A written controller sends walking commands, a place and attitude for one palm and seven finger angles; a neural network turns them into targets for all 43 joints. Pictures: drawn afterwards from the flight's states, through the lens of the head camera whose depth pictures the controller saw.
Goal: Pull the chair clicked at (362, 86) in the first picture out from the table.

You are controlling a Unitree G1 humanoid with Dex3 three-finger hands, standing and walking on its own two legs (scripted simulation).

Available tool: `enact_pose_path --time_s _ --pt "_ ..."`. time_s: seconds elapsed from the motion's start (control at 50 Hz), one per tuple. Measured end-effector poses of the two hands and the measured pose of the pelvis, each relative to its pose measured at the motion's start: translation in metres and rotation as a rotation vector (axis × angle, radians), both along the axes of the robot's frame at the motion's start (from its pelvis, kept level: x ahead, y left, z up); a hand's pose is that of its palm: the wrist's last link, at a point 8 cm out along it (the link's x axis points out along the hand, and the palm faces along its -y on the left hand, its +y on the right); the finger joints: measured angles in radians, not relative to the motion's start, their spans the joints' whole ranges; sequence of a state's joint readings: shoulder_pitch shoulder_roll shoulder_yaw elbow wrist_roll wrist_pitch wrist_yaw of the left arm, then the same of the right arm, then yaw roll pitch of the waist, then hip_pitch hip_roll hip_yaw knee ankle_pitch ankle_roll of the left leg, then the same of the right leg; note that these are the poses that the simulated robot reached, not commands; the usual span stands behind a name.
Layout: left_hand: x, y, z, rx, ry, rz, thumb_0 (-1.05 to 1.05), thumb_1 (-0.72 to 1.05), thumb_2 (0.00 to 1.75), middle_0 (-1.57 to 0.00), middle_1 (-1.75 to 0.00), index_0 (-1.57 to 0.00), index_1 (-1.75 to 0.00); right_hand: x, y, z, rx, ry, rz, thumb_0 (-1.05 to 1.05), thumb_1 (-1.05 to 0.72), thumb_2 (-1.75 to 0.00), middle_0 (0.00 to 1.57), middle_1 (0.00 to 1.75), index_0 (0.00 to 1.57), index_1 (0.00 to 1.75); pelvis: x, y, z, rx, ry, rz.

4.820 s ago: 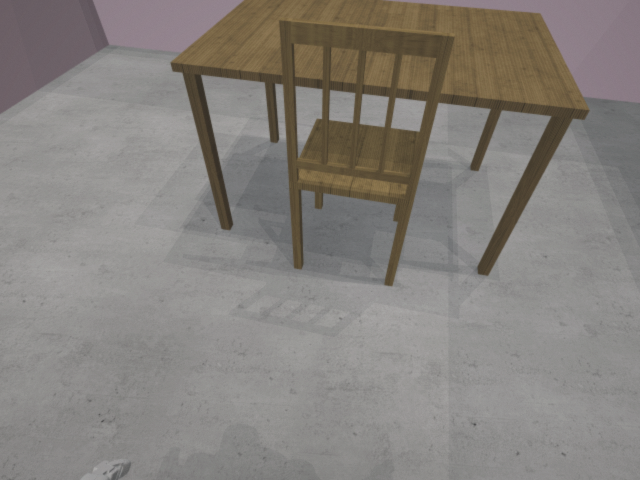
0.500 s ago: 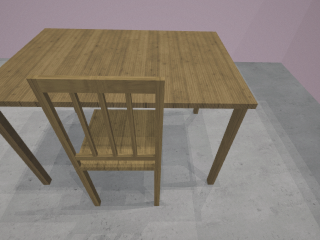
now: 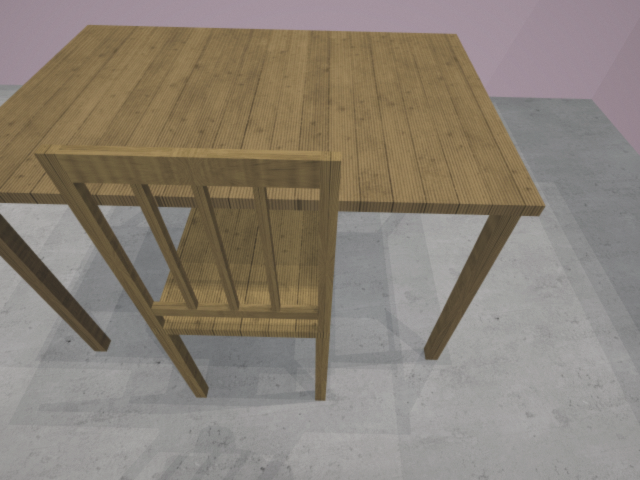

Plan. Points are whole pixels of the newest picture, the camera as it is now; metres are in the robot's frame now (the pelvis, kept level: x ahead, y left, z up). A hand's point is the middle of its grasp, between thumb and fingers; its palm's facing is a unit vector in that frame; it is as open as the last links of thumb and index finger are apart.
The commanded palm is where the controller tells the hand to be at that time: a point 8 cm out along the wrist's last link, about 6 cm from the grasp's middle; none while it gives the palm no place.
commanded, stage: come to a stop and stand still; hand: left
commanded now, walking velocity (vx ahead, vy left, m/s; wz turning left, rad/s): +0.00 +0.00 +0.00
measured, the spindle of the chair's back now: (219, 256) +0.47 +0.21 -0.06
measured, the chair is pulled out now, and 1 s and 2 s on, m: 0.00 0.00 0.00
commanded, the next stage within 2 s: look again from close up in 0.54 s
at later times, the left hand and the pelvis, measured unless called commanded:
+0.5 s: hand out of the picture -0.01 +0.15 -0.18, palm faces +0.04 -0.98 -0.19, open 7.4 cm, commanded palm none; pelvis +0.02 -0.01 +0.00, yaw +0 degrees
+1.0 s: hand out of the picture +0.03 +0.20 -0.18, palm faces -0.02 -0.98 -0.22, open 7.4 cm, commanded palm none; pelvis +0.00 +0.03 -0.01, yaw -1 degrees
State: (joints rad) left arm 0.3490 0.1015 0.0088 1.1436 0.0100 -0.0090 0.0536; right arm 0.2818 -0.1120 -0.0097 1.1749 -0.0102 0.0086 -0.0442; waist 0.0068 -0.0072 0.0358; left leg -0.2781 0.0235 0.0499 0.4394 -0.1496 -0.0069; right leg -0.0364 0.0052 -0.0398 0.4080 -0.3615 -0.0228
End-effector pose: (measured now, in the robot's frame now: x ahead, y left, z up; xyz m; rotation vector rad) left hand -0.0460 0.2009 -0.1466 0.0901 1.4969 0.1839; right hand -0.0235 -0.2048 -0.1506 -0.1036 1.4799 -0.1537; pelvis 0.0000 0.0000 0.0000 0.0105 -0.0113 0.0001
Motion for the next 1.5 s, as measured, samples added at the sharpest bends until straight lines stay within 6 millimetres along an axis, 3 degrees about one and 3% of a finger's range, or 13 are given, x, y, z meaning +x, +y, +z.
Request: enact_pose_path --time_s 0.22,0.42,0.72,0.88,1.0,1.22,1.36,1.5 --pt "0.018 -0.002 -0.001 0.003 -0.014 -0.018 0.00 0.91 0.90 -0.20 -0.30 -0.20 -0.30 0.048 -0.026 0.005 -0.046 -0.093 0.031 0.02 -0.92 -0.90 0.20 0.30 0.20 0.30 0.011 -0.007 0.000 0.006 -0.002 -0.002" --pt "0.030 -0.001 0.000 0.016 -0.027 -0.027 0.00 0.91 0.90 -0.20 -0.30 -0.20 -0.30 0.068 -0.031 0.004 -0.042 -0.123 0.041 0.01 -0.93 -0.90 0.20 0.30 0.20 0.30 0.018 -0.011 0.000 0.009 -0.003 -0.006" --pt "0.034 0.005 0.001 0.032 -0.047 -0.079 0.00 0.91 0.90 -0.20 -0.30 -0.20 -0.30 0.065 -0.030 0.002 -0.041 -0.140 0.029 0.01 -0.92 -0.90 0.20 0.30 0.20 0.30 0.019 -0.005 -0.004 -0.016 0.009 -0.030" --pt "0.060 0.034 -0.009 0.045 -0.140 -0.097 0.00 0.91 0.90 -0.20 -0.30 -0.20 -0.30 0.050 -0.010 -0.002 -0.052 -0.168 0.015 0.01 -0.91 -0.90 0.20 0.30 0.20 0.30 0.012 0.013 -0.013 -0.011 -0.004 -0.025" --pt "0.072 0.051 -0.005 0.051 -0.178 -0.124 0.00 0.91 0.90 -0.20 -0.30 -0.20 -0.30 0.039 0.001 0.000 -0.046 -0.145 0.024 0.01 -0.93 -0.90 0.20 0.30 0.20 0.30 0.001 0.025 -0.011 -0.017 0.001 -0.022" --pt "0.044 0.067 0.001 0.062 -0.109 -0.118 0.00 0.91 0.90 -0.20 -0.30 -0.20 -0.30 0.035 0.007 0.006 -0.038 -0.135 0.033 0.01 -0.92 -0.90 0.20 0.30 0.20 0.30 -0.004 0.031 -0.005 -0.004 0.019 -0.027" --pt "0.022 0.061 0.002 0.055 -0.057 -0.104 0.00 0.91 0.90 -0.20 -0.30 -0.20 -0.30 0.046 0.002 0.008 -0.040 -0.165 0.039 0.01 -0.91 -0.90 0.20 0.30 0.20 0.30 -0.004 0.028 -0.003 -0.002 0.008 -0.033" --pt "0.013 0.049 0.000 0.032 -0.041 -0.097 0.00 0.91 0.90 -0.20 -0.30 -0.20 -0.30 0.053 -0.003 0.010 -0.045 -0.175 0.046 0.01 -0.91 -0.90 0.20 0.30 0.20 0.30 -0.003 0.023 -0.002 0.000 0.004 -0.034"
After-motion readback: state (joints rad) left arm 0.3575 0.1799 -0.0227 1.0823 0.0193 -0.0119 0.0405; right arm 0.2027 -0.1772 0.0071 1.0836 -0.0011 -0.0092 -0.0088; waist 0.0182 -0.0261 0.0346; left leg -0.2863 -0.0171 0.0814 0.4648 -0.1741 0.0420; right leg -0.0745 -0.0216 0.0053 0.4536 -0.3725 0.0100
